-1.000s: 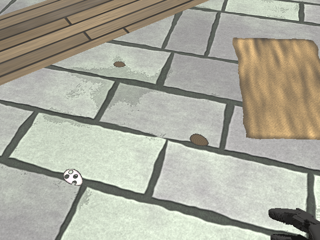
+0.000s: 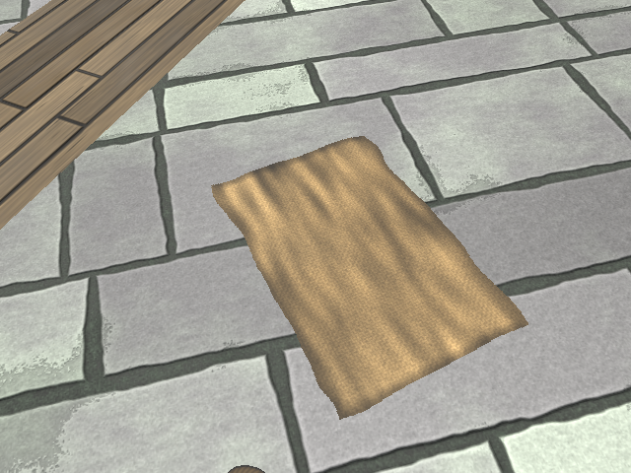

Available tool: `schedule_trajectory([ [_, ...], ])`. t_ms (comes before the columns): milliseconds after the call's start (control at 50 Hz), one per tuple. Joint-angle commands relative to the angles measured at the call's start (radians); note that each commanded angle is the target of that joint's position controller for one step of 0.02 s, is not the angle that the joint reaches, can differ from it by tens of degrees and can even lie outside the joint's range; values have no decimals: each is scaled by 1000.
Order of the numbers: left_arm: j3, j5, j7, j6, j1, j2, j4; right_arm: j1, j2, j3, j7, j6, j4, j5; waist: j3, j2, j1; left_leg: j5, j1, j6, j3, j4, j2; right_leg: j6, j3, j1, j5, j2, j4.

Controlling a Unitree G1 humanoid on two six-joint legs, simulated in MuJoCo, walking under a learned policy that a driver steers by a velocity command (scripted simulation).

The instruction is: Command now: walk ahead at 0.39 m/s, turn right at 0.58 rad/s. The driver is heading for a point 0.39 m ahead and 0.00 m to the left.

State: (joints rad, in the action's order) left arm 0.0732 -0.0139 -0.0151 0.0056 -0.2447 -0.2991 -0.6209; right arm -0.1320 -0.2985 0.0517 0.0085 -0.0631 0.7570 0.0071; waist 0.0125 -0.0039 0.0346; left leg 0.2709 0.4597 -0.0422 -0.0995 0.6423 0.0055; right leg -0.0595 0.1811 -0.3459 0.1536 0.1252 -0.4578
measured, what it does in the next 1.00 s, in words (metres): walks ahead: left foot, then right foot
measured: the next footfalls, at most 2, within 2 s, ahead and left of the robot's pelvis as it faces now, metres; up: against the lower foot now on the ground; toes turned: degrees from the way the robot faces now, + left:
left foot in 0.06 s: +0.10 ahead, +0.15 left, +0.00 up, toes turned -6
right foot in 0.52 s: +0.36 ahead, -0.15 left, +0.00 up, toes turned -8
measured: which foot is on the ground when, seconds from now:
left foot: up 0.00-0.04, down 0.06-0.52, up 0.54-0.86, down 0.88-1.00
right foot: down 0.00-0.06, up 0.08-0.50, down 0.52-1.00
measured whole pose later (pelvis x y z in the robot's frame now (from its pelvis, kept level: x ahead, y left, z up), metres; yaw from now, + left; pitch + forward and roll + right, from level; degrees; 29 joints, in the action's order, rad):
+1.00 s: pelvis +0.32 -0.03 +0.00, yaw -7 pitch -1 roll -1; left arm 0.02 0.02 0.00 0.01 -0.19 -0.23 -0.83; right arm -0.17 -0.24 0.02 0.02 0.00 0.80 -0.02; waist -0.01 -0.01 0.01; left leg 0.24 0.30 -0.02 -0.02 0.55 0.03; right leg -0.01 -0.02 -0.23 0.25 0.03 -0.49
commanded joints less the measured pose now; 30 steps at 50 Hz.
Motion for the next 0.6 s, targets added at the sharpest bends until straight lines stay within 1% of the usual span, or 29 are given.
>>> schedule_trajectory([
  [20, 41, -4, -1, 3, 16, -153, 70, 9, -97, 32, -8, -41, -73, 13, 56, -143, -35, -20, -136, 29, 33, -127, -28, -151, 326, 18, 404, -225, 161],
  [40, 35, -5, -1, -1, 31, -137, 74, -36, -97, 38, -8, -47, -58, 13, 48, -129, -68, -60, -238, 44, 42, -200, -19, -127, 315, -38, 431, -197, 124],
  [60, 21, -2, -2, 1, 36, -93, 76, -115, -119, 47, -5, -50, -37, 7, 63, -95, -101, -51, -374, 73, 3, -242, 52, -85, 265, -128, 449, -159, 29],
  [80, -7, 3, -1, 5, 21, 1, 76, -227, -164, 55, 1, -50, -19, -16, 114, 53, -122, 114, -509, 134, -196, -319, 247, -15, 108, -239, 462, -61, -271],
  [100, -4, -13, -1, 23, 46, -20, 136, -262, -251, 76, -10, -44, -1, -47, 22, 246, -102, 418, -516, 249, -558, -442, 383, -7, 2, -497, 450, 5, -433],
  [120, 10, -11, 1, 36, 42, -93, 121, -210, -208, 71, -13, -47, -15, -29, -53, 210, -85, 508, -470, 286, -585, -454, 403, 7, 15, -569, 373, -84, -559],
  [140, 20, -7, 7, 38, 36, -121, 96, -183, -144, 54, -8, -46, -22, -9, -82, 165, -81, 450, -461, 260, -490, -446, 350, 18, 15, -587, 289, -95, -593],
  [160, 21, 1, 10, 38, 20, -114, 73, -172, -120, 44, -7, -42, -29, -4, -68, 137, -71, 363, -463, 228, -395, -441, 299, 29, -5, -567, 232, -107, -607],
  [180, 20, 4, 15, 44, 33, -103, 74, -167, -119, 42, -5, -37, -24, -4, -81, 129, -70, 280, -447, 217, -336, -453, 275, 38, -15, -561, 171, -122, -597],
  [200, 17, 6, 19, 49, 55, -88, 75, -174, -112, 36, -4, -38, -20, -10, -82, 119, -76, 183, -421, 208, -269, -470, 248, 43, -34, -532, 111, -134, -596],
  [220, 12, 4, 22, 55, 67, -72, 79, -181, -116, 35, -4, -41, -15, -15, -78, 130, -76, 95, -404, 213, -220, -480, 236, 51, -61, -510, 58, -142, -582],
  [240, 8, 6, 24, 57, 81, -62, 82, -188, -115, 33, -5, -41, -8, -13, -72, 129, -79, 20, -400, 218, -177, -487, 225, 60, -88, -496, 17, -156, -558],
  [300, -9, 7, 29, 64, 160, -25, 102, -223, -120, 30, -4, -34, 18, -1, -75, 123, -109, -137, -383, 213, -70, -493, 196, 76, -151, -425, -81, -179, -395],
  [340, -18, 1, 40, 70, 226, -3, 118, -259, -133, 28, -5, -27, 38, 5, -84, 129, -137, -197, -378, 208, -27, -486, 191, 78, -177, -363, -126, -174, -272],
  [400, -19, -12, 57, 77, 285, -7, 132, -301, -157, 30, -9, -17, 61, 14, -100, 130, -155, -228, -395, 211, -18, -473, 217, 66, -207, -286, -120, -154, -154],
  [420, -18, -12, 62, 80, 297, -11, 137, -308, -158, 29, -10, -10, 70, 16, -111, 132, -151, -299, -412, 206, -19, -451, 226, 54, -210, -267, -104, -144, -120],
  [440, -14, -11, 66, 83, 294, -19, 139, -312, -163, 30, -9, -3, 78, 17, -106, 141, -138, -397, -436, 195, -18, -419, 234, 39, -212, -236, -90, -132, -88],
  [460, -6, -7, 68, 86, 266, -36, 133, -310, -172, 32, -7, 4, 84, 17, -81, 153, -112, -535, -461, 178, -9, -366, 234, 20, -211, -176, -81, -117, -55],
  [480, 7, 2, 65, 87, 189, -60, 110, -293, -180, 35, -3, 8, 83, 21, -24, 154, -59, -721, -469, 154, 20, -272, 214, -6, -226, -53, -119, -90, -11],
  [500, 23, 13, 58, 87, 70, -92, 71, -284, -173, 32, 1, 6, 77, 23, 59, 131, 6, -826, -434, 125, 56, -136, 174, -37, -238, 135, -228, -78, 38],
  [520, 37, 30, 44, 82, -65, -146, 43, -270, -141, 19, 3, -4, 49, 2, 185, 81, 62, -632, -269, 82, 78, 66, 130, -87, -129, 418, -494, -205, -27],
  [540, 42, 53, 29, 66, -144, -226, 34, -365, -31, -18, -6, -21, 26, -37, 354, -220, 30, 161, 84, 9, 109, 460, -11, -243, 212, 797, -927, -514, -124],
  [560, 33, 37, 34, 53, -175, -180, 20, -438, -82, -13, -13, -29, 70, -5, 526, -258, 51, 422, 124, -8, -38, 652, -39, -345, 389, 805, -849, -597, -51],
  [580, 19, 28, 37, 45, -108, -134, 21, -345, -156, 13, -13, -24, 58, 23, 382, -159, 52, 374, 180, -9, -31, 690, 22, -298, 245, 680, -794, -517, -21],
  [600, 6, 16, 35, 46, -32, -95, 15, -253, -137, 7, -7, -17, 34, 23, 248, -113, 28, 314, 212, -9, 12, 634, 56, -248, 137, 552, -765, -450, 5],
])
